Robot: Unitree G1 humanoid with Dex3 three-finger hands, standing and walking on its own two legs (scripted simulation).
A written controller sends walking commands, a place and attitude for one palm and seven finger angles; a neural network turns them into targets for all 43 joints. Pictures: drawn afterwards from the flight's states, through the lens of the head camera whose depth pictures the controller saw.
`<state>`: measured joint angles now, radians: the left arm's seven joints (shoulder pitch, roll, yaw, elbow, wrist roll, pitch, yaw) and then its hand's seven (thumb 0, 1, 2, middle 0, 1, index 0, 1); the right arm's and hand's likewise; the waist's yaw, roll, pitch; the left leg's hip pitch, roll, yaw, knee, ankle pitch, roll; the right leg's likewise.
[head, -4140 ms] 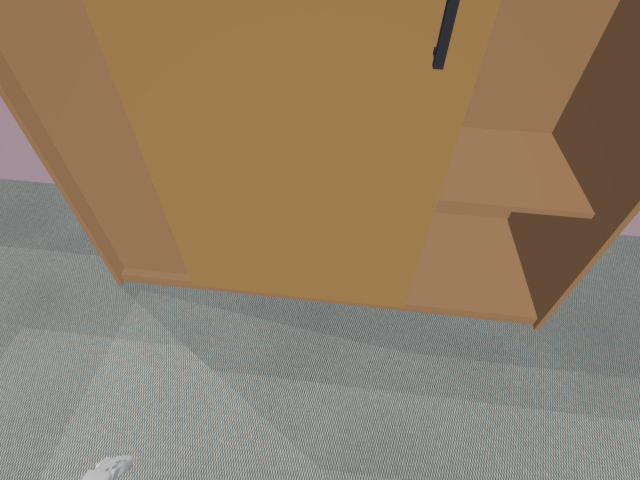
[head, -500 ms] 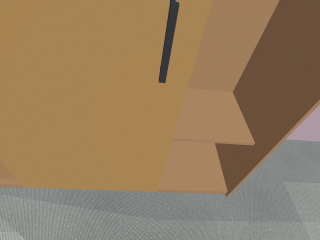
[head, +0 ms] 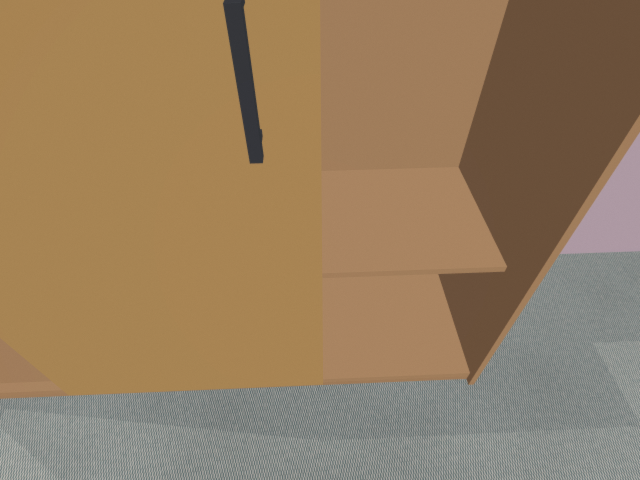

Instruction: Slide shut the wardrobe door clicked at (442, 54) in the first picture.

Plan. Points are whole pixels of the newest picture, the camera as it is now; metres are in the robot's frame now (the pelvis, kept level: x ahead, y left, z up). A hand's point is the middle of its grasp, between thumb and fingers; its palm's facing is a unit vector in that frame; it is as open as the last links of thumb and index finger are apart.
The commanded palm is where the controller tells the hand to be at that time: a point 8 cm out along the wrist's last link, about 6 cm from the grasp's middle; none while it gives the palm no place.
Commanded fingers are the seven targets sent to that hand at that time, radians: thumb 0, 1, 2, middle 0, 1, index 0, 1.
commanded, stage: come to a stop and stand still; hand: left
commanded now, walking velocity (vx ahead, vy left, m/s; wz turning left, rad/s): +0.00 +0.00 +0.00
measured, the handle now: (248, 84) +0.52 +0.10 +0.26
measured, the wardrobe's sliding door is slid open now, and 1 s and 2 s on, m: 0.47 0.47 0.47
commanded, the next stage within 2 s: look again from close up in 0.30 s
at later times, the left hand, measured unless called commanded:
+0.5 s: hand out of the picture -0.05 +0.15 -0.18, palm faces +0.04 -0.99 -0.15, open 7.4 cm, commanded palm none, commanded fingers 0.00 0.90 0.90 -0.20 -0.30 -0.20 -0.30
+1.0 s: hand out of the picture -0.01 +0.23 -0.17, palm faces +0.00 -0.98 -0.22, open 7.4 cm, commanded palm none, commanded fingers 0.00 0.90 0.90 -0.20 -0.30 -0.20 -0.30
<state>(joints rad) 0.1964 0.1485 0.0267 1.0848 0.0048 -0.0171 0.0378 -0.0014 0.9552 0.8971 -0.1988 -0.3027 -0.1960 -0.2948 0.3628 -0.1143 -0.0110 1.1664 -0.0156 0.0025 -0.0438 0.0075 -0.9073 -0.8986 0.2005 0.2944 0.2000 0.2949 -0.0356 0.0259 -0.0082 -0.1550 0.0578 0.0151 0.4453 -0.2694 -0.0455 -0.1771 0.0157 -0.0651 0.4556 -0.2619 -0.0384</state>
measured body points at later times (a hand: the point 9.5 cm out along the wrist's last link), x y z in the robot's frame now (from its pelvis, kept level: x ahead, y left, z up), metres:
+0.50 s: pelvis -0.01 +0.01 +0.00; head +0.01 +0.01 +0.45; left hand -0.05 +0.20 -0.16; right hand +0.01 -0.22 -0.16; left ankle -0.03 +0.14 -0.74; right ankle -0.01 -0.09 -0.74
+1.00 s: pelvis -0.02 +0.05 +0.00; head -0.01 +0.03 +0.45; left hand -0.01 +0.28 -0.15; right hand -0.04 -0.16 -0.17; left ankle -0.02 +0.13 -0.74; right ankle -0.01 -0.09 -0.74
